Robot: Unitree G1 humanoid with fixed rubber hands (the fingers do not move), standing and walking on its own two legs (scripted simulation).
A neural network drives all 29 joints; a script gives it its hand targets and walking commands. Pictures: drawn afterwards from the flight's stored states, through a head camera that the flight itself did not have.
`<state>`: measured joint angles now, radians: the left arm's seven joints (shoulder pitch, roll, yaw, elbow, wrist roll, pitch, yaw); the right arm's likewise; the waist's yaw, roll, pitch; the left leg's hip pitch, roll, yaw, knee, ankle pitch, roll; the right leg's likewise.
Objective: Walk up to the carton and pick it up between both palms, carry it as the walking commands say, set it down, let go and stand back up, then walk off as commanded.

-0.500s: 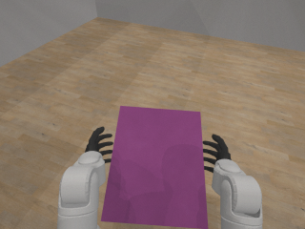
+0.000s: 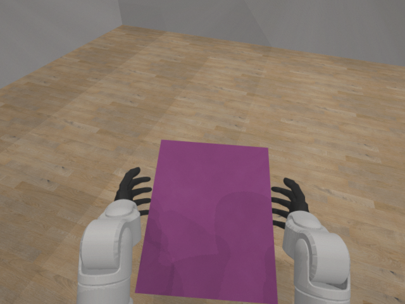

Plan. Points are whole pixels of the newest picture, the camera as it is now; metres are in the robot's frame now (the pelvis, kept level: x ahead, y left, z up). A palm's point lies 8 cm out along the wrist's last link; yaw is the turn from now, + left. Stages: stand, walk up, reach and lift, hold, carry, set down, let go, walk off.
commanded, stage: carry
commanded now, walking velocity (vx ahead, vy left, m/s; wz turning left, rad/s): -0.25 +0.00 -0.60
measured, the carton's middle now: (208, 219) +0.30 +0.00 +0.01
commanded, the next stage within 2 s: none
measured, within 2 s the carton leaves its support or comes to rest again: neither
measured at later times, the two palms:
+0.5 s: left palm (140, 202) +0.27 +0.12 +0.10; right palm (308, 216) +0.26 -0.17 +0.10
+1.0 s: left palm (139, 190) +0.30 +0.13 +0.10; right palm (299, 203) +0.29 -0.17 +0.10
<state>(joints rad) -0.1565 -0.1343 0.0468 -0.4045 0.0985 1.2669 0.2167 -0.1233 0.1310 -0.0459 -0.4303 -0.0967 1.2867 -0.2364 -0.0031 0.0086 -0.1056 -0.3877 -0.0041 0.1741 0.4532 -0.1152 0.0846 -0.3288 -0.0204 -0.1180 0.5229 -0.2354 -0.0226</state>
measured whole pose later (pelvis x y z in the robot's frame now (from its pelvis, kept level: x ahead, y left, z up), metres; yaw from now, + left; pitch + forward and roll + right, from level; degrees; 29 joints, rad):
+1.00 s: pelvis +0.04 -0.01 +0.00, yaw -1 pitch +4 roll +0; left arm -0.13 -0.13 0.04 -0.39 0.11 1.23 0.21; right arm -0.11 0.13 -0.04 -0.40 -0.10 1.24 -0.23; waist -0.01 -0.01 -0.13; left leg -0.35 0.00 0.20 0.45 -0.18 0.07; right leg -0.29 -0.01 -0.09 0.51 -0.28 -0.03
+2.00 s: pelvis +0.05 -0.02 +0.00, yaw -1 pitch +3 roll +0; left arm -0.15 -0.13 0.11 0.02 0.19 0.85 0.10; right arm -0.15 0.13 -0.11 0.03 -0.18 0.86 -0.12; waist -0.01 -0.01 -0.11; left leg -0.32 0.02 0.18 0.48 -0.22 0.06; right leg -0.25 0.00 -0.10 0.50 -0.31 -0.04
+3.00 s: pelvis +0.06 -0.03 +0.01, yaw -1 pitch -3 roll +1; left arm -0.04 -0.13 0.08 0.03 0.20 0.73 0.06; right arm -0.06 0.13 -0.09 0.09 -0.23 0.71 -0.06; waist 0.00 -0.03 -0.02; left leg -0.10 -0.03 0.01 0.33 -0.16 0.02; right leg -0.03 0.05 0.05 0.37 -0.24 -0.04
